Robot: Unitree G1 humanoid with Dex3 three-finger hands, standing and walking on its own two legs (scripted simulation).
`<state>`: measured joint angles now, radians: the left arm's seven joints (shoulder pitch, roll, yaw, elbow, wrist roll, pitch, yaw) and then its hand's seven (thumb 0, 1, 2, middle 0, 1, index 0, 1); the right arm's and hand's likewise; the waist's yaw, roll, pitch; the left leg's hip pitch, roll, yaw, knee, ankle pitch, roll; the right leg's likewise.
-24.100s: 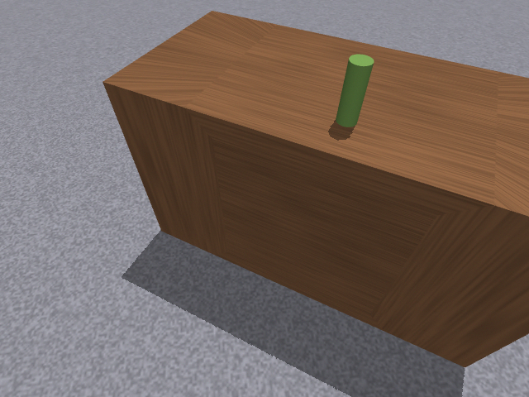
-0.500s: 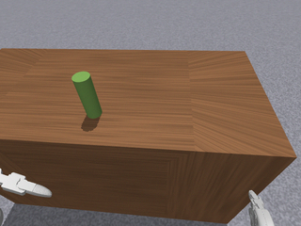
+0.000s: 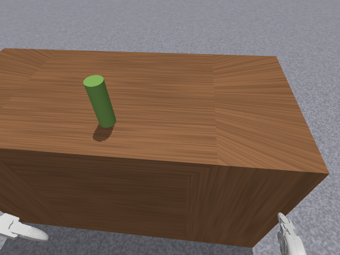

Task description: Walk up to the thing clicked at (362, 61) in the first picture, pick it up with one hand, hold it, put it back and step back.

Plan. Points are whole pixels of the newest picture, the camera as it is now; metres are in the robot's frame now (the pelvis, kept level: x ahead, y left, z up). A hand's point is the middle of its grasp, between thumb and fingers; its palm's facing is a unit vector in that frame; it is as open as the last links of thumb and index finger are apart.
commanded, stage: home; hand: left
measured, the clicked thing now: (101, 103) +0.51 +0.24 +0.07
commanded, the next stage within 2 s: none
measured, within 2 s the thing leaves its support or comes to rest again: neither
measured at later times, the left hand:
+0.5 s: hand (93, 232) +0.19 +0.21 -0.06, palm faces +0.12 -0.97 -0.22, open 17.5 cm
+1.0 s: hand (109, 229) +0.21 +0.18 -0.10, palm faces +0.07 -0.97 -0.23, open 17.5 cm
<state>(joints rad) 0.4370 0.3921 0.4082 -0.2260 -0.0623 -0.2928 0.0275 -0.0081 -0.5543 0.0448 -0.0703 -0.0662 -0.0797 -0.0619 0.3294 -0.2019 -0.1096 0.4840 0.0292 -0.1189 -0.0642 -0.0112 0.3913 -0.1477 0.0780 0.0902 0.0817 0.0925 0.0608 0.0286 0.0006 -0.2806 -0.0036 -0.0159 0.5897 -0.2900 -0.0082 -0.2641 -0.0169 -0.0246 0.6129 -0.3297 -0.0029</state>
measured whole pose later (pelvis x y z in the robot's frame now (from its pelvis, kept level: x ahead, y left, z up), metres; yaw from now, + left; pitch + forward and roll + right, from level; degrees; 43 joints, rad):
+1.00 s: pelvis +0.03 +0.01 +0.00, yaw -2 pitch +2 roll +0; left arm 0.25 0.17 0.00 0.51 -0.01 -0.05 0.10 -0.01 -0.56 0.04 -0.05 -0.05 -0.06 -0.05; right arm 0.22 -0.21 0.00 0.67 0.01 -0.05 -0.05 0.01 -0.90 -0.90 0.20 0.30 0.20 0.30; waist 0.00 0.00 0.01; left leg -0.27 0.01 0.01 0.56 -0.32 0.00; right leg -0.25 -0.01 0.00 0.54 -0.32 0.01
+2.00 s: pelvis +0.00 +0.00 +0.02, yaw -1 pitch -3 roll +0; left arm 0.15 0.35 -0.02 1.14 0.02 -0.02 0.00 0.00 -0.56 0.04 -0.06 -0.05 -0.06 -0.05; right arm 0.16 -0.34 0.01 1.12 -0.02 0.00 0.01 0.00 -0.90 -0.90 0.20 0.30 0.20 0.30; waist 0.00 0.01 0.03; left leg -0.12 0.00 0.00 0.32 -0.15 -0.01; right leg -0.11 -0.01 -0.01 0.34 -0.18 0.00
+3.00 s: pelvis +0.01 +0.00 +0.02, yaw -1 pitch -2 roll +0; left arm 0.12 0.35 -0.02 1.14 0.01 -0.01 0.00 0.00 -0.47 0.14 -0.11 -0.13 -0.12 -0.13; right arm 0.12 -0.35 0.01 1.13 -0.01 0.00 0.00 0.00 -0.90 -0.90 0.20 0.30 0.20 0.30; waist 0.00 0.01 0.04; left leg -0.10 0.01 0.00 0.29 -0.16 -0.01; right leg -0.08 0.00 -0.02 0.31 -0.19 0.00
